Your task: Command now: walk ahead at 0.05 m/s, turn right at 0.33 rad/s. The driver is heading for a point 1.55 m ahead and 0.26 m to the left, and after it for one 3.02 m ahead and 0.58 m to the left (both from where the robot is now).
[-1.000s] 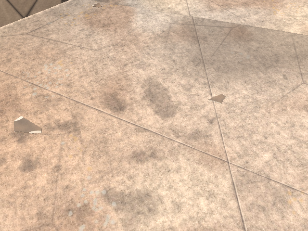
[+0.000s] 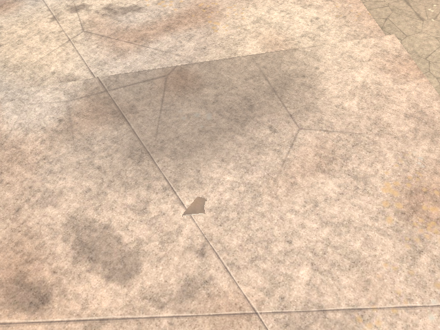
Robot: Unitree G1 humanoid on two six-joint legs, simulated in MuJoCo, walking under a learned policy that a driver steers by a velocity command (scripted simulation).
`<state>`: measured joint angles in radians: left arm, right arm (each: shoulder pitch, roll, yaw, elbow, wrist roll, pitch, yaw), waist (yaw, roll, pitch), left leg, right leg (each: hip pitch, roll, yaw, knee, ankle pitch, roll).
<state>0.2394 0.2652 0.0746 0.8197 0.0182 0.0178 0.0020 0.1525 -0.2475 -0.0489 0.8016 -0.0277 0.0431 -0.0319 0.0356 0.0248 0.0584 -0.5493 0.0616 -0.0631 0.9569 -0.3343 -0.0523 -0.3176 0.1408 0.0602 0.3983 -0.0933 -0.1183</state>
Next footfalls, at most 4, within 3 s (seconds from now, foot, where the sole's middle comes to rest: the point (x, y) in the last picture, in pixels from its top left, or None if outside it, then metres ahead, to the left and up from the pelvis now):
0.20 left None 0.06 0.14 -0.78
1.18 left None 0.38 0.12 -0.77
1.72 right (267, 255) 0.69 -0.07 -0.77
2.26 left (208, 188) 0.95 0.14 -0.77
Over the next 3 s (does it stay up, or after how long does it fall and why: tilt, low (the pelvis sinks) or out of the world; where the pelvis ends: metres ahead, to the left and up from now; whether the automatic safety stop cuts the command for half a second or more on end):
stays up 1.22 0.17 0.00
